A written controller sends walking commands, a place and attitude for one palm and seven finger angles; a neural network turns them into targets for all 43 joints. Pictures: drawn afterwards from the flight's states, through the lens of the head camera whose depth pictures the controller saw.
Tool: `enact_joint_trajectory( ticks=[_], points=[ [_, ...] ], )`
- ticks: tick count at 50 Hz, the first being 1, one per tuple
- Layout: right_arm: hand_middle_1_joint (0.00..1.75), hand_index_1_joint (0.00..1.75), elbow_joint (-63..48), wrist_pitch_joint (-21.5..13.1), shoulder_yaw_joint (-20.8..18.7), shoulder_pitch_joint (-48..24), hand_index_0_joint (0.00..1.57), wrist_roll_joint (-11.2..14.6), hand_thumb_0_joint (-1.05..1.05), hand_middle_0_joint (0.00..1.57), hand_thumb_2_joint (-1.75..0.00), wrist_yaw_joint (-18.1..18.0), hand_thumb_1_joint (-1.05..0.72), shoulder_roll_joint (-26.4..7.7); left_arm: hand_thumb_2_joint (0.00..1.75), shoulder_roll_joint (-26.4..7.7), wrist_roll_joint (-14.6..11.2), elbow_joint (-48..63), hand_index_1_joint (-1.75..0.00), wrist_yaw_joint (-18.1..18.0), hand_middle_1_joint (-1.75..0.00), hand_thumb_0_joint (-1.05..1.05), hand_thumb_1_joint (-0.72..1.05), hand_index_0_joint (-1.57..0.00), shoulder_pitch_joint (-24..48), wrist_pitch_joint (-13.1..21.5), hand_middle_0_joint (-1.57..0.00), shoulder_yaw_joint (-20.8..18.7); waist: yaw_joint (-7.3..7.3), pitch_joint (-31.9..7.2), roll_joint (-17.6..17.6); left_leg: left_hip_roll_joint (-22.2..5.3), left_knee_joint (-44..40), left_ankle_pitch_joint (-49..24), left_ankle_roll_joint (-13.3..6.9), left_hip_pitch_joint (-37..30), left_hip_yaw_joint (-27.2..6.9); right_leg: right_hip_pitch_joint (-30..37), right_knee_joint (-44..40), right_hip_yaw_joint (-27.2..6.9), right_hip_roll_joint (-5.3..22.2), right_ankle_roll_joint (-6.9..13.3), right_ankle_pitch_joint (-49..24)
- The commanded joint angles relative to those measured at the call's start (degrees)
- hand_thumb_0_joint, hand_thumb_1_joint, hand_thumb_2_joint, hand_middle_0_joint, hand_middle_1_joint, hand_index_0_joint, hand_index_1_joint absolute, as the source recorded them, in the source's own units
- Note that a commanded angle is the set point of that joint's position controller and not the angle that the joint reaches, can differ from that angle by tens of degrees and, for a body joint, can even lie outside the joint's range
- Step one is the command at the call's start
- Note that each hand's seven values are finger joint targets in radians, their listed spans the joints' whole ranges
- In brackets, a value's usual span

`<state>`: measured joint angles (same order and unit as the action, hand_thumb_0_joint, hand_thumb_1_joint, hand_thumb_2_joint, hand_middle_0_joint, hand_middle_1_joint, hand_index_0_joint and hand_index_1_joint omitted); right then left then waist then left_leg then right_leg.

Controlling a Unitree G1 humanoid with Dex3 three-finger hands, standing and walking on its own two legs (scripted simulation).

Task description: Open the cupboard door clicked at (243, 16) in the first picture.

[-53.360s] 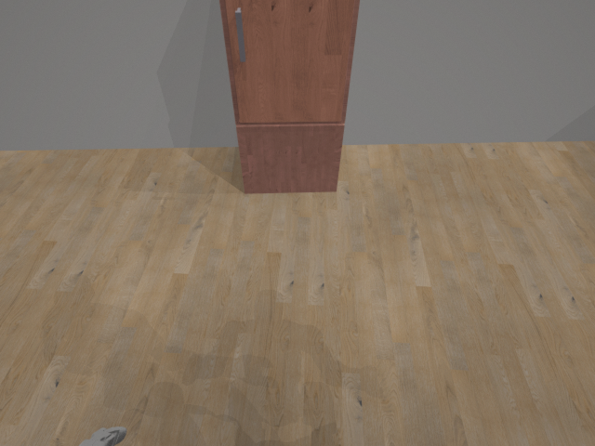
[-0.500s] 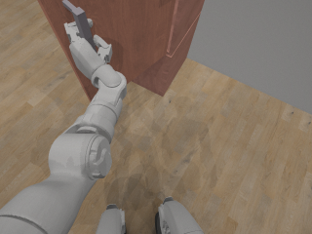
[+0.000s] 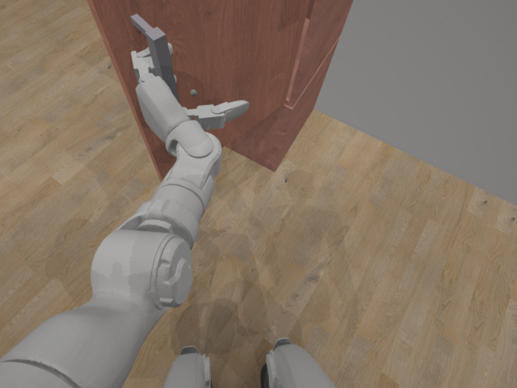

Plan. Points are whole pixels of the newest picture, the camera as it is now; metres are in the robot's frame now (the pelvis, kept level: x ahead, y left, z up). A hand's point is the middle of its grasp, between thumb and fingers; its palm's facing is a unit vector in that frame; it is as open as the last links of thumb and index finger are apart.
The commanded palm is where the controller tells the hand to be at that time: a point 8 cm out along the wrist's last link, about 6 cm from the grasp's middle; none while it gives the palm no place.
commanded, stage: open thumb and fingers to let go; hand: left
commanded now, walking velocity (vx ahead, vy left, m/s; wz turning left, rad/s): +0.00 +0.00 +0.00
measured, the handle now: (158, 74) +0.57 +0.09 +0.09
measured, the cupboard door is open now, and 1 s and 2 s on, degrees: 72 77 76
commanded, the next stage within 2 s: slide the hand sideways off the handle in 0.18 s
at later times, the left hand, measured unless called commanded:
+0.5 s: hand (195, 118) +0.50 +0.04 +0.07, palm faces +0.13 -0.98 -0.15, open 15.4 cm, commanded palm +0.48 +0.05 +0.07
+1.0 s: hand (202, 127) +0.48 +0.03 +0.07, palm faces +0.05 -1.00 -0.04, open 15.8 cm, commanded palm +0.44 +0.10 +0.07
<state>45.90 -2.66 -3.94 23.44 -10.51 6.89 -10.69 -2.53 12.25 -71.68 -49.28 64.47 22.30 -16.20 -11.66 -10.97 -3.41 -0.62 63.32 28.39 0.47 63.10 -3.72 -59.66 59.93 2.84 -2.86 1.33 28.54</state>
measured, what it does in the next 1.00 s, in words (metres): stands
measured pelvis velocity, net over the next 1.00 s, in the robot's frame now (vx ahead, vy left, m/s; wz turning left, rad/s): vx -0.02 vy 0.01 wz -0.03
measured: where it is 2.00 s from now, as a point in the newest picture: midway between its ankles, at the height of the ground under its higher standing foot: outside the picture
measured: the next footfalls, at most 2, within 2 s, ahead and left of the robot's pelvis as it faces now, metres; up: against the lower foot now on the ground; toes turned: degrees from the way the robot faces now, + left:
none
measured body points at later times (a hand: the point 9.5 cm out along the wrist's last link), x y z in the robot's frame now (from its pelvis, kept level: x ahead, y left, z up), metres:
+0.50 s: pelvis -0.03 +0.01 +0.00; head +0.10 +0.02 +0.43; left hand +0.49 +0.10 +0.08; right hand -0.05 -0.24 -0.12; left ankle +0.00 +0.12 -0.65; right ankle -0.01 -0.11 -0.65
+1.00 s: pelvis -0.02 +0.01 +0.00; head +0.10 +0.00 +0.44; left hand +0.47 +0.09 +0.08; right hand -0.04 -0.24 -0.13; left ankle +0.00 +0.12 -0.65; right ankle -0.01 -0.11 -0.65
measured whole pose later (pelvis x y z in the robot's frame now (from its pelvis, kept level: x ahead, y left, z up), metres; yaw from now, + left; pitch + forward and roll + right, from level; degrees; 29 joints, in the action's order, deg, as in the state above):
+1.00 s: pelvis -0.02 +0.01 +0.00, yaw -2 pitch +22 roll -1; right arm 40.8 -2.1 -1.5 22.5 -4.5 5.2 -12.7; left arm -7.6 2.8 -68.3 -16.3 53.3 31.0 -11.6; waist -10.1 -7.6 -3.4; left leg -0.3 62.2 27.0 -0.7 57.5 0.2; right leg -56.3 61.3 -1.0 -2.4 0.3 27.3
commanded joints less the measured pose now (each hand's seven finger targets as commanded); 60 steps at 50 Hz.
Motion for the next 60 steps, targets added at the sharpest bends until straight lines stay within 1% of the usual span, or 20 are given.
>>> enact_joint_trajectory(
  ticks=[1,8,14,15,17,18,19,22,24,25,27,29,31,34,36,41,43,47,54,60],
  points=[
    [0.3,0.3,-0.7,-0.7,-2.8,11.8,0.2,-0.2,0.0,0.2,-0.9,-0.2,-0.9,-9.5,0.3,-0.1,2.6,10.9,-0.65,-0.5,-0.65,0.0,-0.5,-0.21,30.5,2.6,-0.21,3.1,-4.46,-27.4,-3.4,-0.9,-3.8,-27.5,0.5,-25.0,0.3,7.9,-6.2,2.0,-0.2,-0.5,-23.3],
    [0.3,0.3,-0.4,-1.2,-2.8,11.4,0.2,-0.2,0.0,0.2,-0.9,0.4,-0.9,-9.3,0.3,2.3,2.2,10.3,-0.3,-0.6,-0.3,0.0,-0.5,-0.15,30.6,1.9,-0.15,3.9,-4.66,-26.4,-4.1,-1.5,-3.4,-27.9,0.9,-26.4,-0.9,4.8,-5.4,2.5,-0.2,-0.6,-21.5],
    [0.3,0.3,0.2,-2.0,-2.7,10.5,0.2,-0.6,0.0,0.2,-0.9,0.5,-0.9,-9.5,0.3,0.9,3.4,9.2,-0.3,-2.6,-0.3,0.0,-0.5,-0.15,34.3,1.6,-0.15,2.8,-5.51,-24.8,-4.2,-1.4,-3.5,-21.7,0.9,-24.2,-1.5,1.8,-5.1,2.6,-0.1,-0.4,-16.2],
    [0.3,0.3,-0.6,-1.3,-3.1,10.5,0.2,-0.2,0.0,0.2,-0.9,-0.1,-0.9,-10.3,0.3,-3.5,10.0,10.5,-0.3,6.5,-0.3,0.0,-0.5,-0.15,32.7,4.5,-0.15,13.3,-8.11,-25.1,-1.4,-0.7,-3.2,-22.3,-0.1,-26.3,0.4,4.2,-5.0,0.2,0.3,-0.4,-17.3],
    [0.3,0.3,-2.1,-1.3,-2.8,11.6,0.2,0.7,0.0,0.2,-0.9,-1.1,-0.9,-10.7,0.3,-6.8,7.9,12.5,-0.3,13.1,-0.3,0.0,-0.5,-0.15,33.9,7.9,-0.15,11.7,-7.86,-29.1,-3.4,0.3,-3.3,-22.3,-0.7,-26.6,1.4,8.7,-5.4,-0.1,0.6,-0.1,-20.9],
    [0.3,0.3,-2.3,-1.5,-2.5,10.6,0.2,1.5,0.0,0.2,-0.9,-1.3,-0.9,-10.2,0.3,-5.5,7.1,12.7,-0.3,15.0,-0.3,0.0,-0.5,-0.15,33.7,8.7,-0.15,13.7,-7.13,-29.2,-6.2,0.5,-3.6,-21.0,-0.4,-27.4,1.7,8.1,-5.6,-0.3,0.5,0.2,-20.2],
    [0.3,0.3,-2.3,-1.7,-2.2,10.4,0.2,2.0,0.0,0.2,-0.9,-1.6,-0.9,-10.3,0.3,-5.7,5.8,13.6,-0.3,17.2,-0.3,0.0,-0.5,-0.15,35.6,9.7,-0.15,14.7,-7.9,-28.6,-5.9,0.4,-3.7,-19.6,-0.6,-28.2,1.3,7.6,-6.1,-0.4,0.6,0.1,-19.2],
    [0.3,0.3,-2.5,-2.6,-1.7,10.8,0.2,3.9,0.0,0.2,-0.9,-2.0,-0.9,-10.7,0.3,-0.8,-2.8,14.6,-0.3,26.8,-0.3,0.0,-0.5,-0.15,36.6,11.2,-0.15,19.4,-8.95,-25.4,-6.4,0.3,-5.9,-15.0,-0.5,-31.6,0.1,6.7,-8.0,-0.2,0.3,0.2,-16.5],
    [0.3,0.3,-2.8,-3.0,-1.2,10.8,0.2,5.1,0.0,0.2,-0.9,-2.4,-0.9,-11.3,0.3,0.2,-9.6,12.6,-0.3,31.6,-0.3,0.0,-0.5,-0.15,33.4,10.3,-0.15,18.1,-7.72,-23.8,-5.5,0.5,-7.3,-13.5,-0.3,-32.4,-0.7,7.0,-8.7,0.4,-0.2,0.3,-15.6],
    [0.3,0.3,-3.0,-3.2,-1.0,10.9,0.2,5.4,0.0,0.2,-0.9,-2.6,-0.9,-11.7,0.3,-1.8,-11.6,12.1,-0.3,32.5,-0.3,0.0,-0.5,-0.15,31.9,9.9,-0.15,16.0,-6.51,-24.0,-5.4,0.7,-7.9,-12.9,-0.2,-32.0,-0.9,7.9,-8.9,0.4,-0.3,0.3,-15.0],
    [0.3,0.3,-3.0,-3.8,-0.7,11.1,0.2,5.7,0.0,0.2,-0.9,-2.6,-0.9,-11.4,0.3,-0.3,-14.1,12.9,-0.3,32.7,-0.3,0.0,-0.5,-0.15,30.8,10.1,-0.15,15.2,-5.86,-23.6,-6.1,0.3,-8.8,-13.4,0.0,-33.0,-1.4,7.0,-8.7,0.9,-0.5,0.2,-14.4],
    [0.3,0.3,-2.9,-4.2,-0.4,10.6,0.2,5.5,0.0,0.2,-0.9,-2.0,-0.9,-11.5,0.3,0.1,-13.8,10.2,-0.3,31.5,-0.3,0.0,-0.5,-0.15,27.4,10.6,-0.15,14.1,-5.36,-20.2,-4.0,0.3,-8.4,-12.7,0.0,-30.0,-1.5,5.3,-8.1,1.3,-0.6,0.0,-13.2],
    [0.3,0.3,-2.8,-4.2,-0.4,11.0,0.2,5.0,0.0,0.2,-0.9,-1.6,-0.9,-12.0,0.3,-4.7,-12.0,9.0,-0.3,29.5,-0.3,0.0,-0.5,-0.15,26.4,12.0,-0.15,10.6,-5.19,-17.9,-0.3,0.7,-8.1,-10.7,-0.6,-25.1,-1.0,6.1,-7.7,1.0,-0.5,-0.3,-12.0],
    [0.3,0.3,-3.4,-4.1,-0.6,10.6,0.2,4.7,0.0,0.2,-0.9,-1.1,-0.9,-12.1,0.3,-7.6,-9.5,8.9,-0.3,27.7,-0.3,0.0,-0.5,-0.15,24.8,14.2,-0.15,8.4,-4.22,-18.6,0.5,0.9,-7.6,-11.0,-0.7,-23.0,0.0,7.2,-6.9,0.5,-0.2,-0.3,-12.5],
    [0.3,0.3,-4.0,-3.9,-0.8,10.2,0.2,4.6,0.0,0.2,-0.9,-0.6,-0.9,-12.0,0.3,-6.5,-8.7,8.6,-0.3,27.5,-0.3,0.0,-0.5,-0.15,22.4,14.6,-0.15,8.9,-3.4,-19.2,0.7,1.1,-7.2,-11.5,-0.7,-22.5,0.7,8.1,-6.7,0.3,-0.3,-0.3,-13.1],
    [0.3,0.3,-5.6,-2.5,-1.1,9.9,0.2,5.0,0.0,0.2,-0.9,-1.1,-0.9,-12.3,0.3,-12.4,-8.0,12.1,-0.3,28.7,-0.3,0.0,-0.5,-0.15,19.3,14.6,-0.15,5.3,-1.04,-24.2,0.4,1.3,-6.8,-15.1,-0.8,-23.2,2.0,13.0,-5.9,-0.6,-0.2,-0.3,-18.0],
    [0.3,0.3,-6.3,-2.0,-0.9,9.7,0.2,5.3,0.0,0.2,-0.9,-1.5,-0.9,-12.0,0.3,-13.0,-8.6,14.1,-0.3,29.5,-0.3,0.0,-0.5,-0.15,17.7,14.2,-0.15,4.3,0.07,-26.6,-0.2,1.2,-7.0,-16.9,-0.6,-24.8,2.3,14.4,-5.7,-0.7,-0.1,-0.3,-19.8],
    [0.3,0.3,-8.1,-0.6,-0.6,8.6,0.2,6.1,0.0,0.2,-0.9,-2.4,-0.9,-11.7,0.3,-13.7,-10.4,13.2,-0.3,31.2,-0.3,0.0,-0.5,-0.15,11.8,11.6,-0.15,2.6,1.14,-22.9,4.6,1.4,-8.2,-14.8,-1.1,-21.7,3.0,17.7,-7.2,-1.0,-0.4,-0.5,-19.9],
    [0.3,0.3,-10.6,0.8,-0.5,6.9,0.2,6.9,0.0,0.2,-0.9,-3.5,-0.9,-10.6,0.3,-15.1,-11.9,19.2,-0.3,33.2,-0.3,0.0,-0.5,-0.15,0.4,10.8,-0.15,-0.2,5.0,-23.4,5.1,1.7,-8.6,-19.9,-1.0,-21.5,4.5,23.6,-7.3,-2.0,0.0,-0.5,-27.4],
    [0.3,0.3,-11.8,1.2,-0.6,5.1,0.2,7.3,0.0,0.2,-0.9,-4.0,-0.9,-10.2,0.3,-14.6,-12.0,27.3,-0.3,35.2,-0.3,0.0,-0.5,-0.15,-3.7,12.0,-0.15,1.4,5.63,-22.4,5.6,1.9,-8.5,-20.9,-1.1,-21.8,5.1,25.6,-7.8,-3.0,0.5,-0.8,-30.5]
  ],
)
